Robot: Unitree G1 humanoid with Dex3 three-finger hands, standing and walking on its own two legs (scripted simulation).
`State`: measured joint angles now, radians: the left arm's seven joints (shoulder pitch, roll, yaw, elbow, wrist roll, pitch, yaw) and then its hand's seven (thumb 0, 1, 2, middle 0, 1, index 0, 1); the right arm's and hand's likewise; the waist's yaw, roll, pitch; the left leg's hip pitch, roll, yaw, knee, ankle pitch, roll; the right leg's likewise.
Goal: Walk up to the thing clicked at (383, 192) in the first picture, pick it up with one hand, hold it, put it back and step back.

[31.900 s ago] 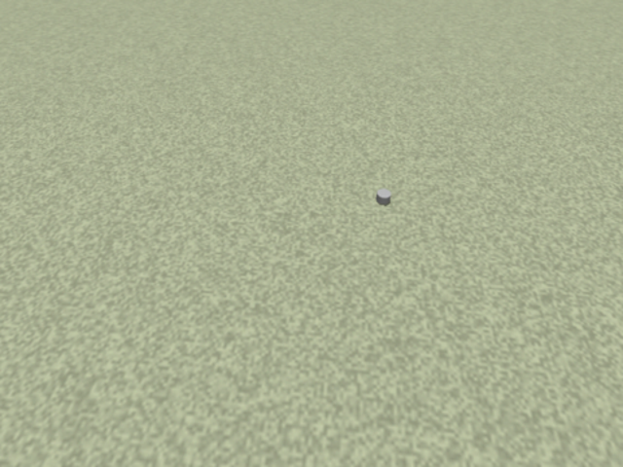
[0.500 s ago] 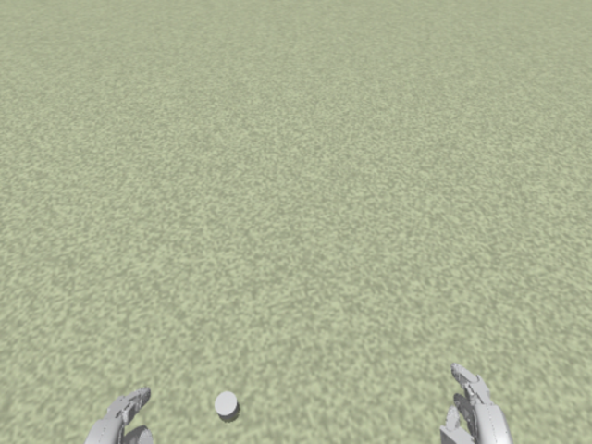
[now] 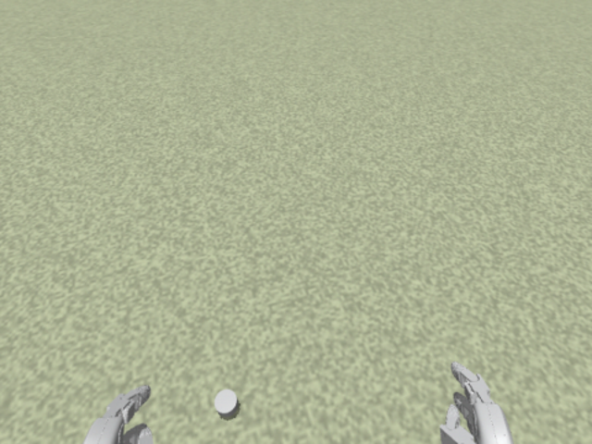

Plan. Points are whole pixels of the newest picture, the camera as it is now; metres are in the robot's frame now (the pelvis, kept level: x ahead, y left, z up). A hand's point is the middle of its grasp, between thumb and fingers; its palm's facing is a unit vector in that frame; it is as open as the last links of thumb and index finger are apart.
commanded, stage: stand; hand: left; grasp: from above
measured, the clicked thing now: (226, 403) +0.40 +0.20 -0.69
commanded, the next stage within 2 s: none
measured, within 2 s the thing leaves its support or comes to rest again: neither
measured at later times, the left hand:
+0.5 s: hand out of the picture +0.05 +0.24 -0.11, palm faces +0.06 -0.95 -0.32, open 7.4 cm
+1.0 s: hand out of the picture +0.02 +0.25 -0.10, palm faces +0.06 -0.94 -0.34, open 7.3 cm
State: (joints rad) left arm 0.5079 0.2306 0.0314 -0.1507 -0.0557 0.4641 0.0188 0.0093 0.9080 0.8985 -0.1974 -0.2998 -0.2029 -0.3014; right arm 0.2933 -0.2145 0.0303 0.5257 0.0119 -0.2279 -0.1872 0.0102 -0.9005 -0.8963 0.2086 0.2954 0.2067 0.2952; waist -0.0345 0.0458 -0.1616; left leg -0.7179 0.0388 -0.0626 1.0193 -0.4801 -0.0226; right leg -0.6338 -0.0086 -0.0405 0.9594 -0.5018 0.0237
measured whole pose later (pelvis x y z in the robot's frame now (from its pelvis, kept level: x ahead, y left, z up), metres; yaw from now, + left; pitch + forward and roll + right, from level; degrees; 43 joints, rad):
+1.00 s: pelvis -0.01 +0.00 +0.07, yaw +2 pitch -4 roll +0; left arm 0.18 0.31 0.04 1.14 0.03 0.01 0.02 0.00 0.91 0.90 -0.20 -0.30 -0.20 -0.30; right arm 0.15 -0.30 -0.03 1.11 -0.02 0.00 -0.01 0.00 -0.90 -0.90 0.21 0.30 0.21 0.30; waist 0.01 0.02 0.07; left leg -0.16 0.00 -0.05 0.41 -0.18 -0.01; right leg -0.09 -0.04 -0.04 0.38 -0.22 0.03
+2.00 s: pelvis +0.00 +0.00 +0.07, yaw +2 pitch -3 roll +0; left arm 0.12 0.32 0.04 1.15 0.01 0.00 0.00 0.00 0.91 0.90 -0.20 -0.30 -0.20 -0.30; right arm 0.11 -0.33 0.00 1.14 -0.01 -0.01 -0.01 0.00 -0.90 -0.90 0.21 0.30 0.21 0.30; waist 0.01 0.01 0.07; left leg -0.13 0.01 -0.05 0.36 -0.17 -0.02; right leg -0.06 -0.04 -0.05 0.32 -0.21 0.03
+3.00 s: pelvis -0.07 +0.04 +0.05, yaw +1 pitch -1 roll -1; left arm 0.04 0.40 0.07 0.90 0.00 0.06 0.03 0.00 0.91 0.90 -0.20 -0.30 -0.20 -0.30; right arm 0.14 -0.34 -0.04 0.93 -0.03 0.04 -0.01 0.00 -0.90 -0.90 0.21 0.30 0.21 0.30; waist -0.02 -0.04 0.20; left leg -0.31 -0.03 -0.01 0.60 -0.27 0.05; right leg -0.47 0.11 0.15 1.14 -0.53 -0.02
